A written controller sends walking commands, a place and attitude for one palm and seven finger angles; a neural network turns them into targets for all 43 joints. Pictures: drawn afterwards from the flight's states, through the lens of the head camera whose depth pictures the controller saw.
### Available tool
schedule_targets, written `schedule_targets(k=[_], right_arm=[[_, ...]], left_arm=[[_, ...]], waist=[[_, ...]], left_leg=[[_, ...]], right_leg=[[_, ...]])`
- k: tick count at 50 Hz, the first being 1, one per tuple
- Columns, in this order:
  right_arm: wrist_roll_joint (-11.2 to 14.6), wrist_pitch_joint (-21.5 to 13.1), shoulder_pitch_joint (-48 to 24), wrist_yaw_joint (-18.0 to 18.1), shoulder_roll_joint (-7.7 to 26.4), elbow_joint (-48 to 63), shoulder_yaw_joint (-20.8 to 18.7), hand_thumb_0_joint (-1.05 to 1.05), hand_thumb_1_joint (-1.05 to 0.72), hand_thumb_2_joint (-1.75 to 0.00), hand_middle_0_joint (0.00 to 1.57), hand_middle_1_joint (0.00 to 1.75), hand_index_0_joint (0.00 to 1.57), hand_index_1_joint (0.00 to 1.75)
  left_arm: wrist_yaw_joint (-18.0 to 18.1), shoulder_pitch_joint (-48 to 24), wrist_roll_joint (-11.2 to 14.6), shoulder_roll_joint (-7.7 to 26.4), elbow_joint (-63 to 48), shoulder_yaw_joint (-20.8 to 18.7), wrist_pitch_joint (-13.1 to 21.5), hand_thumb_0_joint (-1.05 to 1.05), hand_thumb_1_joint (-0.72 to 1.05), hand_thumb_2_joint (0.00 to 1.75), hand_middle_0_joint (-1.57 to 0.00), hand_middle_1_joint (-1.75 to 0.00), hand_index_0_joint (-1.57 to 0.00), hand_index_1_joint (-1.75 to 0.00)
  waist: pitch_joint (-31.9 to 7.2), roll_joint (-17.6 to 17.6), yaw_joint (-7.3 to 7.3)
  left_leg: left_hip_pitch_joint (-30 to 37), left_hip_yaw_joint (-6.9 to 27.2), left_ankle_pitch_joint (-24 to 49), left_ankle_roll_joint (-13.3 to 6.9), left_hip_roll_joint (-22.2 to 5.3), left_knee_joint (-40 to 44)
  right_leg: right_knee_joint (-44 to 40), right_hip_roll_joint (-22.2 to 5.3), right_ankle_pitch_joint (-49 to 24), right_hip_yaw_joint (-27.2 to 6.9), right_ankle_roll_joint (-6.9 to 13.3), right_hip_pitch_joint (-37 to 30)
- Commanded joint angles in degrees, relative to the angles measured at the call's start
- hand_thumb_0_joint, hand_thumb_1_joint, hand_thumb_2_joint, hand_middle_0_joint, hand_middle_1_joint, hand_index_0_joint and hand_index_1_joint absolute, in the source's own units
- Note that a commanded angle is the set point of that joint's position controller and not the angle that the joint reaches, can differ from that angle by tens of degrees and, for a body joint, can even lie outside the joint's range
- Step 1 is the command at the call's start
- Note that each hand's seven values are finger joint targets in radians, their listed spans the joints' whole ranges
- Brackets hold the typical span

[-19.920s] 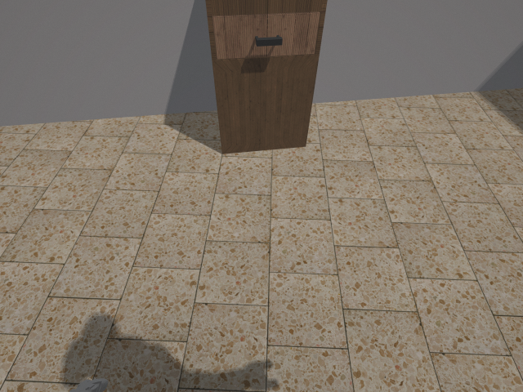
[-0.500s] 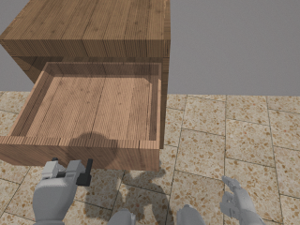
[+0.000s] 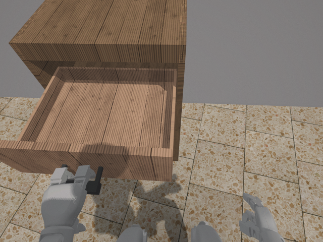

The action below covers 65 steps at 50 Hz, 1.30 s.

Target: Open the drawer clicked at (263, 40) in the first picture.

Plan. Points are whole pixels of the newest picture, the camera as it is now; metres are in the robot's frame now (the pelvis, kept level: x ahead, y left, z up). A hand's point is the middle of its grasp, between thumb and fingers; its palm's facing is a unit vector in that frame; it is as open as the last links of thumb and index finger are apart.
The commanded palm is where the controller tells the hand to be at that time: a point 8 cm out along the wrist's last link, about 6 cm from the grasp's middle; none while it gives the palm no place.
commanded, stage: lift the hand off the handle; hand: left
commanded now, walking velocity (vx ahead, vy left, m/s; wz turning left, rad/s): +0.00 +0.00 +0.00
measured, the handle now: (79, 177) +0.27 +0.23 -0.02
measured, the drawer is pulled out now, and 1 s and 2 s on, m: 0.30 0.30 0.30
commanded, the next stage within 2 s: none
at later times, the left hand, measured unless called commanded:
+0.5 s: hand (77, 200) +0.22 +0.23 -0.03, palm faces -0.01 -0.06 -1.00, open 13.8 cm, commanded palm +0.20 +0.24 +0.03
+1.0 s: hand (61, 194) +0.22 +0.25 +0.01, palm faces +0.00 -0.06 -1.00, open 13.7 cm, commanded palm +0.20 +0.24 +0.07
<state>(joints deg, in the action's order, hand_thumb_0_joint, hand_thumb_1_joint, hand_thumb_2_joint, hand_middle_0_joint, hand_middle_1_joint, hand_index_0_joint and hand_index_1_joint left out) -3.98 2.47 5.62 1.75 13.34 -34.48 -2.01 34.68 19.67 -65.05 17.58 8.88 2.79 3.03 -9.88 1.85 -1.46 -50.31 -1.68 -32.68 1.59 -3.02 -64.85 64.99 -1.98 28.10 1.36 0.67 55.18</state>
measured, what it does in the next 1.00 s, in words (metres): stands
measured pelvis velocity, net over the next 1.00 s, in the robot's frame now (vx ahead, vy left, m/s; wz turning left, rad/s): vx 0.00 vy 0.01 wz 0.00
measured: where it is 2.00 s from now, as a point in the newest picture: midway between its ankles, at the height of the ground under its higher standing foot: outside the picture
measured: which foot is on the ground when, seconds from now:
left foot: down 0.00-1.00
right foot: down 0.00-1.00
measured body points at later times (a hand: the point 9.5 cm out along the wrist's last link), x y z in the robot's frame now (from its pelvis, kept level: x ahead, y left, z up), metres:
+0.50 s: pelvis -0.01 +0.00 +0.00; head +0.06 -0.02 +0.45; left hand +0.21 +0.23 +0.02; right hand +0.19 -0.23 -0.12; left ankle -0.02 +0.14 -0.65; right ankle +0.03 -0.11 -0.65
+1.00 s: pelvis +0.00 +0.01 +0.03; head +0.06 -0.02 +0.47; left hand +0.22 +0.25 +0.07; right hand +0.19 -0.23 -0.08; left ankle -0.02 +0.14 -0.65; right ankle +0.03 -0.11 -0.65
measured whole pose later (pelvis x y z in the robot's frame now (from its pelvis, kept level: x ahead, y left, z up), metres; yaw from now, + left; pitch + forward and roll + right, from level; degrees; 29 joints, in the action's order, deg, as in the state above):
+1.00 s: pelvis +0.00 +0.01 +0.03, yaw +0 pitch +14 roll +0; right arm -2.6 3.8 6.9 3.0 13.7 -34.6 -1.8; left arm 29.6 17.9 -61.2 18.5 6.6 3.2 -1.5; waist -7.6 2.9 -2.0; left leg -40.4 -1.6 -28.8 0.9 -2.4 -55.8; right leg 55.5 -2.2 24.3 1.6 0.0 44.7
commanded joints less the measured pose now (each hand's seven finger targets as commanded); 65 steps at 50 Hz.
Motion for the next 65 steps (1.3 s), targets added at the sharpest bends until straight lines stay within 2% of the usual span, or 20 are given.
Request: schedule_targets(k=[1,5,7,9,10,13,18,20,24,25,30,34,40,42,46,48,51,54,58,65], right_arm=[[-0.1,-2.26,-3.78,0.4,6.02,7.93,-2.45,0.0,-0.9,-0.9,0.2,0.3,0.2,0.3],[0.07,-1.85,-4.24,0.77,6.1,7.73,-2.25,0.0,-0.9,-0.9,0.2,0.3,0.2,0.3],[0.1,-2.0,-4.3,0.99,6.07,7.42,-2.3,0.0,-0.9,-0.9,0.2,0.3,0.2,0.3],[0.1,-1.94,-4.3,1.22,6.23,7.18,-2.32,0.0,-0.9,-0.9,0.2,0.3,0.2,0.3],[0.12,-1.94,-3.94,1.2,6.07,7.04,-2.31,0.0,-0.9,-0.9,0.2,0.3,0.2,0.3],[0.29,-1.92,-3.99,1.73,6.08,6.31,-2.33,0.0,-0.9,-0.9,0.2,0.3,0.2,0.3],[0.52,-1.71,-4.04,2.32,6.21,5.86,-2.17,0.0,-0.9,-0.9,0.2,0.3,0.2,0.3],[0.57,-1.63,-4.09,2.4,6.0,6.4,-2.05,0.0,-0.9,-0.9,0.2,0.3,0.2,0.3],[0.8,-1.72,-4.26,2.9,5.98,6.28,-1.81,0.0,-0.9,-0.9,0.2,0.3,0.2,0.3],[0.78,-1.75,-4.22,2.94,5.89,6.31,-1.76,0.0,-0.9,-0.9,0.2,0.3,0.2,0.3],[0.83,-1.73,-4.33,2.99,5.69,6.75,-1.58,0.0,-0.9,-0.9,0.2,0.3,0.2,0.3],[0.85,-1.6,-4.43,2.5,5.82,7.23,-1.71,0.0,-0.9,-0.9,0.2,0.3,0.2,0.3],[0.82,-1.35,-3.95,1.75,5.91,8.05,-1.96,0.0,-0.9,-0.9,0.2,0.3,0.2,0.3],[0.98,-1.19,-4.12,1.46,6.03,8.33,-1.97,0.0,-0.9,-0.9,0.2,0.3,0.2,0.3],[1.21,-1.11,-4.01,1.63,6.47,8.24,-1.81,0.0,-0.9,-0.9,0.2,0.3,0.2,0.3],[1.18,-1.2,-3.68,1.68,6.37,8.71,-1.7,0.0,-0.9,-0.9,0.2,0.3,0.2,0.3],[1.18,-1.31,-3.31,1.63,6.34,9.15,-1.48,0.0,-0.9,-0.9,0.2,0.3,0.2,0.3],[0.8,-1.32,-3.1,1.42,6.1,9.54,-1.5,0.0,-0.9,-0.9,0.2,0.3,0.2,0.3],[0.55,-1.16,-2.98,0.66,5.86,9.64,-1.62,0.0,-0.9,-0.9,0.2,0.3,0.2,0.3],[0.67,-0.94,-2.97,0.12,5.75,10.17,-1.67,0.0,-0.9,-0.9,0.2,0.3,0.2,0.3]], left_arm=[[3.17,1.0,0.8,9.21,-8.51,-7.37,-0.89,0.0,-0.5,0.3,-0.3,-1.2,-0.3,-1.2],[3.08,-1.0,1.08,10.31,-8.46,-8.29,-1.42,0.0,-0.5,0.3,-0.3,-1.2,-0.3,-1.2],[3.06,-3.38,0.93,9.95,-8.09,-7.75,-1.34,0.0,-0.5,0.3,-0.3,-1.2,-0.3,-1.2],[3.21,-3.91,0.87,11.09,-7.73,-8.96,-1.42,0.0,-0.5,0.3,-0.3,-1.2,-0.3,-1.2],[3.15,-4.47,0.91,9.94,-7.21,-7.62,-1.57,0.0,-0.5,0.3,-0.3,-1.2,-0.3,-1.2],[2.8,-7.66,1.0,10.83,-5.74,-8.19,-1.77,0.0,-0.5,0.3,-0.3,-1.2,-0.3,-1.2],[2.35,-11.49,1.04,12.32,-5.21,-8.56,-1.88,0.0,-0.5,0.3,-0.3,-1.2,-0.3,-1.2],[2.3,-11.41,1.31,11.6,-6.69,-7.69,-2.15,0.0,-0.5,0.3,-0.3,-1.2,-0.3,-1.2],[1.82,-13.29,2.16,12.52,-6.95,-8.27,-2.49,0.0,-0.5,0.3,-0.3,-1.2,-0.3,-1.2],[1.66,-13.6,2.12,12.41,-7.94,-7.81,-2.21,0.0,-0.5,0.3,-0.3,-1.2,-0.3,-1.2],[1.25,-10.19,2.58,13.25,-8.82,-9.2,-1.73,0.0,-0.5,0.3,-0.3,-1.2,-0.3,-1.2],[1.23,-9.68,2.6,12.11,-10.2,-8.39,-1.66,0.0,-0.5,0.3,-0.3,-1.2,-0.3,-1.2],[1.21,-5.22,2.82,11.97,-13.38,-8.39,-2.36,0.0,-0.5,0.3,-0.3,-1.2,-0.3,-1.2],[0.63,-4.46,3.1,9.87,-12.97,-6.33,-3.17,0.0,-0.5,0.3,-0.3,-1.2,-0.3,-1.2],[-1.87,-7.45,3.6,9.42,-12.76,-4.18,-4.43,0.0,-0.5,0.3,-0.3,-1.2,-0.3,-1.2],[-3.31,-6.34,3.82,9.39,-13.62,-3.59,-4.24,0.0,-0.5,0.3,-0.3,-1.2,-0.3,-1.2],[-5.02,-5.67,4.38,10.02,-14.82,-3.96,-3.03,0.0,-0.5,0.3,-0.3,-1.2,-0.3,-1.2],[-5.15,-4.36,3.82,11.33,-16.15,-5.96,-1.32,0.0,-0.5,0.3,-0.3,-1.2,-0.3,-1.2],[-4.7,-3.76,3.65,10.61,-17.52,-5.83,-0.24,0.0,-0.5,0.3,-0.3,-1.2,-0.3,-1.2],[-4.54,1.06,4.42,12.51,-20.68,-8.61,-0.54,0.0,-0.5,0.3,-0.3,-1.2,-0.3,-1.2]], waist=[[-13.88,-2.14,-1.25],[-14.07,-3.05,-1.06],[-12.93,-2.12,-0.64],[-14.2,-2.14,-0.96],[-14.38,-2.35,-0.55],[-13.85,-3.54,-0.3],[-13.78,-2.24,-0.48],[-14.87,-0.98,-0.64],[-13.96,-3.03,-0.03],[-14.23,-1.34,-0.38],[-13.5,-1.56,-1.06],[-12.4,-0.44,-0.61],[-14.24,0.07,-1.39],[-11.72,-1.52,-0.57],[-9.47,-2.74,0.43],[-9.81,-2.18,0.04],[-8.44,-3.03,-0.1],[-9.64,-1.44,-0.9],[-8.52,-0.28,-0.82],[-11.33,-0.1,-1.71]], left_leg=[[6.97,-0.43,15.68,-2.39,4.71,7.42],[5.92,-0.47,14.59,-2.39,4.81,7.45],[6.03,-0.52,13.54,-2.46,4.76,7.57],[6.29,-0.28,14.34,-2.5,4.72,7.62],[6.61,-0.4,14.36,-2.5,4.72,7.51],[5.61,-0.49,12.95,-2.64,4.78,7.6],[6.11,-0.42,11.89,-2.67,4.88,8.35],[7.8,-0.5,12.38,-2.66,4.95,9.07],[8.52,-0.22,11.96,-2.8,4.75,10.16],[8.98,-0.47,11.94,-2.78,4.84,10.47],[9.85,-0.7,12.42,-2.72,4.93,11.75],[11.35,-0.5,13.57,-2.52,4.73,12.78],[14.12,-0.67,17.03,-2.4,4.67,14.22],[14.02,-0.51,16.69,-2.45,4.52,14.96],[15.48,-0.2,15.46,-2.74,4.34,16.71],[16.93,-0.2,16.34,-2.81,4.41,17.48],[17.79,0.01,17.28,-2.8,4.3,18.43],[19.31,0.02,19.64,-2.63,4.15,18.77],[19.97,-0.05,20.66,-2.38,4.13,18.8],[22.17,-0.11,26.21,-2.04,3.8,19.39]], right_leg=[[-9.79,2.49,-16.69,-0.62,1.75,-12.86],[-10.07,2.25,-15.73,-0.97,1.51,-13.35],[-10.55,2.26,-14.05,-0.86,1.5,-12.14],[-10.11,2.46,-14.68,-0.66,1.67,-12.6],[-10.24,2.23,-14.74,-0.65,1.52,-12.49],[-10.9,2.19,-13.33,-0.72,1.25,-12.7],[-11.58,2.17,-11.05,-0.64,1.28,-12.57],[-12.13,2.12,-11.1,-0.4,1.31,-13.37],[-13.5,2.24,-10.44,-0.31,1.13,-14.36],[-13.72,2.09,-10.23,-0.4,1.13,-14.64],[-14.95,2.16,-10.68,-0.56,1.22,-16.57],[-15.35,2.44,-11.46,-0.01,1.49,-16.27],[-15.7,2.52,-15.9,0.06,1.68,-19.31],[-16.58,2.59,-15.82,0.46,1.51,-19.21],[-18.74,2.6,-14.58,0.43,1.26,-19.75],[-19.32,2.6,-15.1,0.6,1.32,-20.86],[-20.06,2.49,-16.03,0.82,1.25,-21.78],[-19.95,2.62,-17.48,0.86,1.58,-22.47],[-19.88,2.67,-18.36,1.01,1.62,-22.02],[-19.8,2.54,-24.92,0.55,1.6,-25.83]])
